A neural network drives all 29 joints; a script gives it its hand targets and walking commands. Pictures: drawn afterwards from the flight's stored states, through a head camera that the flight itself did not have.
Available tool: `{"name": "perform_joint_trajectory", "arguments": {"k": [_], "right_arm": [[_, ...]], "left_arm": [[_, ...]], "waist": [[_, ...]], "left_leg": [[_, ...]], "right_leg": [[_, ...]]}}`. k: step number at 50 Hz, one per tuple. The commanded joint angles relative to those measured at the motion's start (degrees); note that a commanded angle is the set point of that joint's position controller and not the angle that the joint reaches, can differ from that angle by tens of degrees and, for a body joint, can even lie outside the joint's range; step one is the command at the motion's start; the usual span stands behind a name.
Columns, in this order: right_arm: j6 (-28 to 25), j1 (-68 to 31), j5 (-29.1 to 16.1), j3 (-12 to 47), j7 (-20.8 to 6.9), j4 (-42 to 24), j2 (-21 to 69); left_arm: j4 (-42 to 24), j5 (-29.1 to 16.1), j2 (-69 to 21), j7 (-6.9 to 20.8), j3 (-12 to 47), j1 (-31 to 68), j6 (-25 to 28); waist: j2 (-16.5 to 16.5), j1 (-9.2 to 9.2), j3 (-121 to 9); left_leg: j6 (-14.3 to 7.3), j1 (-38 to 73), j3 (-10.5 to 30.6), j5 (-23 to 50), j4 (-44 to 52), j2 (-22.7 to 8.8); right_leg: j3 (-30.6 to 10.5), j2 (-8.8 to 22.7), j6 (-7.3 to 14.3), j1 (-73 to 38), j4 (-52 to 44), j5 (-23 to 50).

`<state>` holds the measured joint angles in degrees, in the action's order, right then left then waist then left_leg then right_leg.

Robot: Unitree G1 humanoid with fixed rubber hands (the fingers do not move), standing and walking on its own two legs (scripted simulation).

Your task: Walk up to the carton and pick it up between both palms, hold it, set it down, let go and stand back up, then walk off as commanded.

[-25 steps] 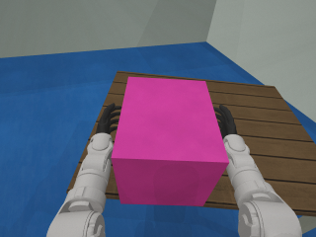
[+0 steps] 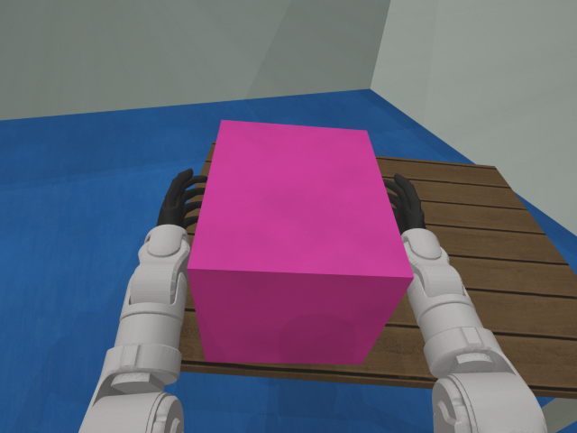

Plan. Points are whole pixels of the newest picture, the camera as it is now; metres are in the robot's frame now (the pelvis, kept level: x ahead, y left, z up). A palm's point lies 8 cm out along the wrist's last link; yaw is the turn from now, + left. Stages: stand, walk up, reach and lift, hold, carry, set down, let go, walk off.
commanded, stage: reach and lift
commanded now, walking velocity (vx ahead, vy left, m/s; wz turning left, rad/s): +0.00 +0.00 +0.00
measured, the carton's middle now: (290, 240) +0.41 +0.01 +0.08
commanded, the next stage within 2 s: hold in 1.54 s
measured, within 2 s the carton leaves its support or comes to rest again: neither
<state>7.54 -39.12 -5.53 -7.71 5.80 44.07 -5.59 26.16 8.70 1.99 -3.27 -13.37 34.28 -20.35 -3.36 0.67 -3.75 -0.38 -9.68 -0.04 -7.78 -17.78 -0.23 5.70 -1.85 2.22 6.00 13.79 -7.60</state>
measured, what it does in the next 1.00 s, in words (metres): stands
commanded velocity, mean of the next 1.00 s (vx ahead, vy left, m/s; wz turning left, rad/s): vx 0.00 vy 0.00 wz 0.00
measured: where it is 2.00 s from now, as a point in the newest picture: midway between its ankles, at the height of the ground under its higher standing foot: outside the picture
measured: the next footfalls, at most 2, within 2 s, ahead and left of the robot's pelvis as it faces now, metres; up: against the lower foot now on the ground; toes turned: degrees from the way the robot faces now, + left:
none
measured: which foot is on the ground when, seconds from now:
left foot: down 0.00-1.00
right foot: down 0.00-1.00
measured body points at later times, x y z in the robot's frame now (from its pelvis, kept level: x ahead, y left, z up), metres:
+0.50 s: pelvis -0.01 +0.01 +0.00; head -0.04 +0.04 +0.45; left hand +0.38 +0.17 +0.16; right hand +0.37 -0.17 +0.15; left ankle +0.02 +0.11 -0.75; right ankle +0.00 -0.09 -0.75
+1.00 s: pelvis -0.01 +0.02 +0.00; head -0.05 +0.05 +0.45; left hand +0.38 +0.17 +0.18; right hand +0.36 -0.17 +0.16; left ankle +0.02 +0.11 -0.75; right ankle +0.00 -0.09 -0.75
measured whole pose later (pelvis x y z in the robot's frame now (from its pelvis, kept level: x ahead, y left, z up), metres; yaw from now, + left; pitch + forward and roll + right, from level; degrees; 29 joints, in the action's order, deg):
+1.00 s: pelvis -0.01 +0.02 +0.00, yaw -1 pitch -6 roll -1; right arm 17.4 -35.6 -8.6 -6.0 7.7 33.1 -5.8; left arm 13.6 12.3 1.1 0.9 -14.0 35.6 -36.3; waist -2.4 3.8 0.0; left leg -2.2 -4.7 -1.9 -8.2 -18.5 1.1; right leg 3.9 -0.4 0.5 1.9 15.3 -7.8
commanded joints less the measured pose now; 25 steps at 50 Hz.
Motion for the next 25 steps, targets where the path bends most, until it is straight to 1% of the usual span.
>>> {"name": "perform_joint_trajectory", "arguments": {"k": [1,2,3,4,5,6,7,8,9,10,11,12,13,14,15,16,17,18,19,20,21,22,23,24,25], "right_arm": [[-2.3,-37.2,-2.0,18.8,-5.9,-18.9,32.5],[-2.5,-36.8,-1.6,17.3,-6.1,-17.8,31.4],[-2.9,-38.4,-2.9,19.6,-5.8,-22.6,32.6],[-2.4,-37.6,-2.7,18.5,-5.7,-20.8,32.7],[-2.6,-38.9,-3.3,18.9,-6.1,-22.0,31.9],[-2.7,-37.8,-4.1,20.6,-6.3,-24.3,31.7],[-2.7,-37.8,-3.7,19.0,-6.6,-22.3,32.6],[-2.8,-39.1,-3.9,20.2,-7.1,-24.9,31.5],[-2.2,-37.7,-3.7,19.8,-7.3,-23.3,31.0],[-2.5,-39.2,-4.6,21.4,-7.3,-27.6,31.0],[-2.2,-39.8,-3.8,20.6,-7.5,-26.2,30.1],[-2.0,-40.8,-4.5,21.2,-7.7,-27.2,31.1],[-1.1,-40.2,-4.5,21.2,-7.4,-26.3,29.5],[-0.9,-42.2,-4.6,22.3,-7.2,-28.6,30.4],[-0.7,-43.1,-5.0,22.9,-6.9,-30.2,30.6],[-0.9,-46.7,-5.7,24.1,-6.8,-32.1,31.4],[-1.1,-47.4,-6.9,25.4,-6.7,-34.8,31.8],[-0.5,-47.5,-5.9,24.4,-6.4,-32.2,31.6],[-1.0,-50.8,-6.8,26.5,-6.3,-37.2,32.3],[-0.5,-49.7,-6.8,27.3,-5.9,-37.4,33.9],[-0.3,-50.5,-7.3,28.3,-5.8,-38.1,34.5],[0.1,-48.5,-7.3,28.1,-5.4,-37.0,35.2],[0.5,-47.1,-7.1,28.3,-5.1,-35.4,35.7],[1.2,-46.9,-7.5,28.5,-4.9,-35.0,35.8],[2.2,-45.8,-6.3,26.5,-4.7,-30.2,35.4]], "left_arm": [[-13.3,-2.6,-35.6,8.0,24.1,30.5,-2.8],[-14.9,-3.0,-36.1,8.0,25.8,31.6,-2.6],[-19.4,-4.1,-37.2,8.0,27.4,32.4,-2.5],[-19.9,-4.4,-37.2,7.6,28.7,34.5,-2.3],[-19.8,-3.9,-36.8,7.4,28.5,33.5,-2.9],[-22.7,-3.8,-37.4,7.1,29.5,31.4,-3.6],[-22.0,-3.9,-37.8,6.7,30.2,32.9,-3.5],[-22.9,-3.9,-37.4,6.4,30.6,32.4,-3.9],[-23.1,-3.8,-36.7,6.1,30.8,32.7,-4.2],[-25.3,-4.0,-37.1,5.8,31.3,32.0,-4.6],[-23.2,-4.3,-36.7,5.8,31.8,33.3,-4.8],[-24.9,-4.8,-37.3,5.4,32.5,33.6,-5.1],[-21.7,-3.8,-35.3,5.9,30.5,31.7,-6.1],[-22.8,-3.8,-35.1,6.1,29.9,33.0,-6.7],[-20.0,-2.5,-34.0,6.4,28.2,29.9,-7.8],[-20.4,-4.1,-34.4,6.6,29.0,32.1,-7.6],[-22.0,-4.4,-35.4,6.4,29.0,31.6,-8.0],[-18.4,-4.0,-34.1,6.7,27.3,31.3,-8.3],[-20.9,-5.1,-35.2,6.8,27.8,32.3,-8.0],[-20.7,-4.9,-34.4,6.8,26.8,33.1,-7.6],[-21.0,-4.9,-34.9,6.6,27.0,33.3,-7.7],[-21.4,-5.6,-35.3,6.9,27.7,34.2,-7.6],[-22.4,-4.9,-35.0,6.9,27.2,35.3,-7.9],[-20.9,-4.2,-34.3,7.2,26.0,34.8,-8.4],[-17.2,-3.4,-33.3,7.9,24.5,35.0,-8.8]], "waist": [[3.3,3.05,-21.0],[4.1,5.39,-21.5],[5.5,4.31,-25.1],[7.1,6.75,-24.5],[9.1,5.31,-22.6],[8.4,4.69,-24.3],[11.2,6.55,-24.4],[10.5,4.63,-25.0],[10.6,5.48,-22.8],[9.1,3.90,-24.7],[8.7,5.32,-24.1],[8.6,4.44,-25.4],[5.9,3.27,-21.1],[4.0,3.01,-21.8],[3.8,1.24,-19.6],[2.5,1.49,-22.8],[2.4,0.50,-25.2],[0.7,1.02,-23.3],[-0.7,-0.44,-28.3],[-1.3,-0.95,-28.5],[-0.3,-1.72,-28.8],[-0.7,-0.62,-30.2],[0.6,-0.90,-29.3],[0.1,-1.24,-27.6],[-0.4,-0.05,-23.2]], "left_leg": [[1.9,9.4,1.4,12.0,1.4,0.7],[3.1,11.4,2.2,16.2,0.1,0.6],[3.4,14.0,2.4,19.9,-0.9,0.6],[4.3,15.4,2.8,21.2,-2.1,0.5],[4.7,15.2,2.8,20.7,-2.4,0.2],[4.6,16.9,3.0,24.1,-2.8,-0.1],[5.5,17.7,3.4,23.8,-3.5,-0.2],[5.2,17.4,3.5,23.3,-2.8,-0.5],[5.0,17.8,3.4,22.4,-2.9,-0.4],[4.8,19.1,3.6,23.8,-3.3,-1.1],[4.6,18.8,3.8,21.4,-3.0,-0.9],[4.4,18.4,4.2,20.6,-3.0,-1.0],[3.1,16.3,3.2,15.3,-1.5,-0.5],[2.4,15.0,2.7,13.4,-1.1,0.0],[1.6,13.1,2.3,10.8,-0.3,0.3],[1.1,11.7,2.2,9.0,-0.4,0.5],[1.3,13.1,2.4,11.8,-0.8,0.4],[0.5,12.1,2.1,9.8,-0.3,0.6],[0.0,12.3,2.2,11.2,-0.7,0.6],[-0.4,10.6,2.0,9.8,-0.8,1.1],[-0.4,10.0,2.0,10.4,-0.7,1.4],[-0.4,11.0,1.9,11.3,-1.0,1.5],[-0.2,11.6,1.9,11.2,-0.8,1.3],[-0.7,11.1,1.5,10.6,-0.5,1.5],[-1.1,8.9,1.7,5.1,0.8,1.6]], "right_leg": [[-3.0,1.7,-4.2,-12.1,0.9,18.2],[-2.5,1.6,-3.8,-11.0,1.0,20.5],[-2.5,0.8,-3.7,-11.7,1.7,22.5],[-2.2,0.2,-3.2,-9.0,1.6,20.8],[-2.4,0.6,-3.1,-7.7,1.4,18.3],[-2.1,-0.1,-3.1,-7.5,1.8,19.9],[-1.5,-0.6,-2.7,-5.5,1.4,17.1],[-1.4,-0.8,-2.6,-4.4,1.3,14.8],[-0.9,-1.0,-2.5,-2.6,1.0,13.0],[-1.1,-1.1,-2.6,-3.0,1.3,13.2],[-0.8,-1.0,-2.5,-2.1,0.6,11.8],[-0.8,-1.1,-2.5,-2.0,1.1,10.6],[-1.5,-0.5,-2.9,-2.5,0.3,9.4],[-1.3,-0.4,-3.1,-4.3,0.7,9.9],[-2.2,0.1,-3.4,-5.4,0.8,9.4],[-2.1,0.4,-3.3,-6.4,1.1,9.8],[-2.4,0.0,-3.4,-7.1,1.7,12.1],[-3.1,0.3,-3.3,-6.1,1.3,11.3],[-2.9,0.2,-3.7,-7.6,1.7,13.6],[-3.8,0.7,-3.7,-9.0,2.2,15.3],[-3.5,0.6,-4.2,-9.5,2.6,15.7],[-3.5,0.5,-4.2,-10.0,2.7,17.0],[-3.7,0.4,-4.2,-10.0,2.7,16.4],[-4.1,0.6,-4.4,-10.1,2.6,17.1],[-3.8,0.9,-4.8,-8.9,1.6,12.2]]}}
